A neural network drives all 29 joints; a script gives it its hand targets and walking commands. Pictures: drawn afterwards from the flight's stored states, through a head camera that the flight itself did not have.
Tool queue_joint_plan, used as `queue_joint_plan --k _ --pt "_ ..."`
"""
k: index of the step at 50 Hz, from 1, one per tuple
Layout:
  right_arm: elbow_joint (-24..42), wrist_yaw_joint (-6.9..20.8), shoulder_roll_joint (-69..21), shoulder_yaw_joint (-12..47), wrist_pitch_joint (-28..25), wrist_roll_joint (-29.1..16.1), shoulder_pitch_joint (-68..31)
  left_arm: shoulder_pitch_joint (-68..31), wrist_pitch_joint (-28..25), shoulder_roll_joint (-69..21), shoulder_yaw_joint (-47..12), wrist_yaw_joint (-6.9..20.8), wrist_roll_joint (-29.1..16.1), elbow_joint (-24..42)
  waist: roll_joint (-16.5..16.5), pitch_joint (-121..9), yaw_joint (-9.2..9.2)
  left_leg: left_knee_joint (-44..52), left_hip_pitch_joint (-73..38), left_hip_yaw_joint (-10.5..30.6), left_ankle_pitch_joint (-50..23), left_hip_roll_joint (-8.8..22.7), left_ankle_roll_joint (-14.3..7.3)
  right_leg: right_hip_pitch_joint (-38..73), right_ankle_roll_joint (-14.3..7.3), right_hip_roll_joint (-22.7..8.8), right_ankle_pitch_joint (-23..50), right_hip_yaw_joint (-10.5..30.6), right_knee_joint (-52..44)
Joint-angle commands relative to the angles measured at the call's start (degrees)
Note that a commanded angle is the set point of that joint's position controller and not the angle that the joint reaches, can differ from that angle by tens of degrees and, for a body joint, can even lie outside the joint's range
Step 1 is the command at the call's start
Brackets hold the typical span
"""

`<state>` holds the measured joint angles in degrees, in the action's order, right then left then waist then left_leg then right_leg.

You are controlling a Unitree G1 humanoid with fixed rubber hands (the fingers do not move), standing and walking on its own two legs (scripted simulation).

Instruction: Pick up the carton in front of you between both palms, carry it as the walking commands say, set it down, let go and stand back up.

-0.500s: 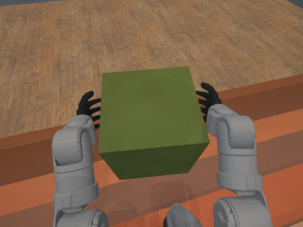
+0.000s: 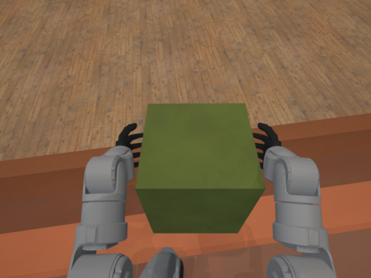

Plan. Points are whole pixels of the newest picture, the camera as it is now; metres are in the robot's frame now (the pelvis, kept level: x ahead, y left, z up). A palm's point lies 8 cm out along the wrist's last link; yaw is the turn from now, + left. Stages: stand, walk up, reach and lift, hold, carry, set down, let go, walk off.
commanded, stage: carry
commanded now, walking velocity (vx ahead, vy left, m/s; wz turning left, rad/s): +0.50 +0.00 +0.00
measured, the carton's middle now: (195, 173) +0.35 +0.02 +0.00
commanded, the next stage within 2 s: none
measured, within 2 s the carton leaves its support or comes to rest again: neither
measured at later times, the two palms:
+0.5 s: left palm (176, 89) +0.72 +0.10 -0.08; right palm (262, 87) +0.72 -0.20 -0.06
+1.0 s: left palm (185, 70) +1.08 +0.09 -0.26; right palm (244, 72) +1.07 -0.21 -0.26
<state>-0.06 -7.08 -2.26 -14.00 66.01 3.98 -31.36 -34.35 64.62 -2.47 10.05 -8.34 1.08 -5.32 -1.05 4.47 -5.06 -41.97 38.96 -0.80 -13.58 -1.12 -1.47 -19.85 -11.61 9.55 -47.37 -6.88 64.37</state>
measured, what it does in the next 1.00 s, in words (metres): goes down: left foot 0.16 m lower, then right foot 0.16 m lower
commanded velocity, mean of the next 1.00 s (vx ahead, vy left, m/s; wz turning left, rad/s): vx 0.50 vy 0.00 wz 0.00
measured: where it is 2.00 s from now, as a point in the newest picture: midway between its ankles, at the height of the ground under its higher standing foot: (211, 146)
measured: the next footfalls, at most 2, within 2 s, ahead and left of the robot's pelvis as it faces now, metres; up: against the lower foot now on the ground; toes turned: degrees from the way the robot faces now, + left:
left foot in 0.08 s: +0.21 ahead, +0.03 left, -0.16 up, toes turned +0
right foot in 0.52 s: +0.56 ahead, -0.10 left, -0.33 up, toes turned +0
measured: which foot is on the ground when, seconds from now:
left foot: up 0.00-0.06, down 0.08-0.54, up 0.56-0.96, down 0.98-1.00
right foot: down 0.00-0.10, up 0.12-0.50, down 0.52-0.98, up 1.00-1.00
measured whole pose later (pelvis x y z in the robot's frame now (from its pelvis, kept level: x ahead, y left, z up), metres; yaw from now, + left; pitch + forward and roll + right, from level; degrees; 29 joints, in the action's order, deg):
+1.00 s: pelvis +0.74 -0.05 -0.38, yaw -1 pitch +0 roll -1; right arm -2.9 -7.9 -2.8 -9.5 62.0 4.6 -29.7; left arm -30.0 61.2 0.4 9.3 -7.8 -1.0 -5.4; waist -3.1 -2.0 -0.3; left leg -33.0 24.8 -6.1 -8.4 -3.3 -6.4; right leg -21.9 -9.2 5.5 -40.0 -9.6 91.6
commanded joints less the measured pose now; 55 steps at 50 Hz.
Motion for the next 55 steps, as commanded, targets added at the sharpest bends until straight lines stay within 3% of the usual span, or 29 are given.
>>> queue_joint_plan --k 1,3,4,5,6,7,9,13,16,20,23,24,26,27,28,31,32,33,36,39,45,46,47,48,49,50,51,53,55 --pt "6.6 10.7 -60.7 43.7 -3.5 -22.3 -38.8 -34.8 -2.6 -63.3 -39.8 14.8 -24.8 10.2 6.6 -27.7 -2.56 15.7 -13.9 -9.2 -11.8 -6.0 -0.7 14.9 4.8 -6.9 62.0 8.5 -0.3" --pt "7.8 10.8 -57.4 44.3 -3.8 -21.8 -36.7 -34.6 -3.4 -61.8 -41.8 15.1 -25.2 11.1 4.0 -32.7 10.62 15.2 -37.1 -11.6 -12.5 -6.1 -3.3 3.5 7.5 -9.5 74.5 2.6 20.2" --pt "7.3 11.0 -55.6 44.3 -3.8 -21.4 -34.1 -35.2 -3.3 -60.7 -41.9 15.2 -24.7 11.2 -7.2 -28.8 17.11 22.9 -47.6 -1.5 -14.9 2.6 -8.5 -8.8 10.7 -5.2 41.0 -0.4 42.7" --pt "3.4 11.0 -53.4 43.2 -3.9 -20.5 -31.2 -34.8 -2.4 -58.6 -41.8 15.2 -24.2 10.9 -16.7 -30.9 14.02 2.2 -66.2 12.4 -39.9 11.6 -14.2 -31.3 11.7 -2.2 3.9 2.8 49.1" --pt "1.4 11.1 -53.8 43.7 -3.3 -21.7 -28.8 -30.5 -2.1 -55.8 -38.8 14.6 -21.7 7.9 -7.2 -35.5 10.58 0.5 -72.5 23.4 -40.4 18.7 -18.4 -38.6 10.1 -3.7 3.6 10.3 48.5" --pt "2.2 11.5 -55.3 45.3 -3.3 -23.8 -30.4 -27.6 -2.1 -53.2 -36.7 14.2 -19.9 7.5 1.9 -36.6 10.36 1.4 -67.5 26.6 -23.2 19.6 -19.7 -37.7 8.4 -7.7 7.5 11.3 40.5" --pt "3.9 12.8 -60.0 48.3 -3.9 -27.9 -37.4 -26.6 -2.9 -52.3 -33.8 13.8 -16.8 7.3 6.4 -38.0 9.14 0.2 -60.4 33.4 -4.0 19.7 -20.0 -40.4 8.1 -10.2 15.7 16.9 26.7" --pt "4.4 14.1 -65.2 50.2 -6.1 -32.5 -45.0 -30.5 -5.1 -54.4 -33.3 13.8 -14.2 8.0 0.8 -27.4 9.59 6.5 -34.4 26.6 -12.8 14.4 -15.9 -24.9 11.5 -10.6 26.5 8.5 4.3" --pt "2.2 14.5 -66.3 49.2 -7.3 -31.3 -40.5 -30.2 -6.5 -55.1 -35.8 13.5 -14.9 9.1 -2.4 -31.3 9.99 -2.4 -43.8 20.4 -20.5 10.4 -10.8 -30.0 9.3 -11.4 38.7 6.6 6.3" --pt "-0.1 14.4 -63.3 46.8 -7.9 -29.9 -34.3 -29.8 -6.7 -54.4 -38.1 12.9 -15.8 9.5 0.2 -24.9 15.08 -10.5 -37.9 10.3 4.4 -1.0 -8.2 -20.8 10.1 -7.9 70.5 2.1 -29.4" --pt "-2.2 14.5 -60.2 44.8 -7.6 -28.5 -30.8 -29.2 -5.3 -52.4 -38.4 12.1 -15.6 10.2 -8.1 -22.2 14.18 -14.2 -28.2 6.4 8.4 -0.5 -7.6 -3.1 9.6 -6.4 76.5 -0.4 -38.1" --pt "-2.8 14.5 -59.2 44.4 -7.3 -28.3 -30.8 -28.1 -4.7 -51.0 -37.8 11.9 -15.4 9.5 -11.4 -25.8 9.19 -21.5 -28.0 5.3 7.4 2.2 -6.1 4.4 7.6 -9.0 80.9 2.3 -34.1" --pt "-3.7 14.5 -57.7 42.8 -6.2 -27.1 -30.9 -26.5 -3.9 -47.3 -36.1 11.7 -14.4 8.6 2.7 -32.6 -9.15 -55.9 -13.6 -2.2 -5.4 1.9 -0.9 30.7 4.8 -7.8 72.8 -1.4 -32.7" --pt "-3.7 14.2 -56.9 41.6 -5.5 -26.1 -34.0 -25.6 -3.0 -46.0 -34.6 12.1 -14.4 6.1 11.1 -25.0 -10.4 -73.2 -3.0 -3.6 44.2 -7.5 0.6 30.3 2.9 -13.8 79.2 6.0 -36.0" --pt "-5.9 13.4 -55.0 39.3 -3.9 -24.8 -34.2 -26.8 -2.3 -44.6 -34.5 12.3 -15.6 3.5 13.6 -26.3 -1.61 -69.4 13.2 6.0 52.8 -7.2 2.0 44.3 -1.1 -23.1 94.4 22.2 -24.5" --pt "-6.5 11.1 -50.4 34.2 -2.5 -19.6 -31.5 -37.6 -1.5 -53.0 -38.8 13.6 -24.5 6.0 0.2 -28.7 2.86 -49.7 10.3 8.3 44.6 1.0 0.6 27.0 -6.2 -26.3 57.8 36.4 -29.7" --pt "-4.1 11.0 -50.2 33.0 -2.6 -19.2 -33.8 -41.1 -2.0 -56.5 -39.6 13.9 -26.3 6.8 3.7 -29.0 2.31 -45.8 11.6 10.9 42.4 3.1 -0.2 25.0 -8.6 -28.4 59.6 42.4 -25.3" --pt "-3.7 10.9 -51.2 33.0 -2.9 -18.7 -35.3 -42.1 -2.1 -58.5 -39.9 14.4 -28.3 6.7 -0.7 -26.3 2.6 -35.2 7.0 9.8 37.4 2.8 0.9 14.9 -7.6 -26.3 55.7 37.9 -26.4" --pt "-2.0 11.2 -55.9 34.8 -4.3 -19.1 -37.0 -44.9 -3.2 -64.0 -40.5 15.4 -29.9 6.1 4.6 -27.3 2.32 -26.6 0.2 4.3 34.6 1.6 1.4 8.1 -7.0 -24.0 61.4 34.2 -28.9" --pt "0.6 11.1 -58.4 38.0 -5.7 -19.9 -37.9 -42.1 -4.4 -66.3 -40.4 15.8 -29.4 6.4 3.7 -30.1 0.91 -20.9 9.7 4.5 11.2 2.0 -1.3 18.4 1.2 -15.3 58.3 23.7 -15.5" --pt "5.3 10.4 -57.5 42.8 -6.0 -21.7 -36.2 -34.2 -5.3 -61.8 -39.8 15.1 -26.4 7.7 5.7 -24.9 -2.66 9.6 -11.7 -7.0 -8.0 -4.3 0.0 7.5 2.7 -7.5 51.2 12.9 -7.6" --pt "5.0 10.4 -56.4 43.1 -5.7 -21.6 -35.4 -32.0 -5.1 -60.3 -39.4 15.0 -25.7 6.9 8.1 -24.3 -2.05 13.1 -16.0 -7.9 -11.4 -4.4 -0.5 6.4 3.4 -7.3 50.8 10.6 -4.8" --pt "4.3 10.3 -55.2 43.3 -5.3 -21.0 -34.6 -30.4 -5.0 -58.8 -39.2 14.9 -25.0 5.7 10.1 -31.3 3.78 1.9 -29.8 -11.1 -16.4 -6.2 -1.8 3.0 5.6 -10.2 64.7 7.9 4.5" --pt "3.4 10.5 -53.6 42.2 -5.0 -20.3 -31.7 -29.9 -4.8 -57.9 -39.3 14.9 -24.4 5.7 8.3 -34.1 13.02 4.1 -39.5 -7.7 -9.6 -3.9 -4.0 -2.4 7.7 -12.8 73.9 5.3 17.6" --pt "2.2 10.7 -52.0 42.2 -4.8 -20.4 -29.6 -31.3 -4.3 -57.7 -39.0 14.9 -23.9 5.8 -5.4 -27.6 18.1 20.4 -40.5 -6.4 -7.5 -1.2 -7.4 -6.5 10.4 -5.8 55.4 -0.7 38.1" --pt "-0.1 11.0 -51.3 41.2 -4.3 -20.2 -29.4 -32.6 -3.9 -56.3 -38.2 14.7 -22.1 5.5 -12.8 -21.8 16.84 7.7 -50.4 2.6 -27.4 6.4 -9.4 -27.0 10.0 -1.4 5.9 -2.7 50.0" --pt "-2.7 11.2 -51.2 41.6 -3.8 -21.6 -29.2 -30.0 -2.7 -54.2 -35.7 14.1 -20.2 2.7 -10.7 -27.3 9.53 1.5 -58.9 20.4 -43.1 14.5 -13.4 -35.0 8.4 -3.3 5.2 7.1 44.8" --pt "-2.2 12.3 -56.2 44.4 -3.7 -27.0 -35.3 -27.1 -2.6 -50.2 -31.0 13.4 -16.9 0.9 3.6 -28.2 8.45 2.6 -51.3 25.8 -11.9 16.1 -15.3 -36.8 7.1 -9.5 18.0 13.1 27.4" --pt "-0.8 13.1 -60.6 45.4 -4.6 -29.3 -40.7 -28.8 -3.2 -51.1 -30.0 13.2 -14.9 2.6 3.4 -28.0 6.92 5.5 -39.8 35.8 -5.0 20.5 -20.2 -33.1 9.8 -11.8 23.9 15.4 11.9"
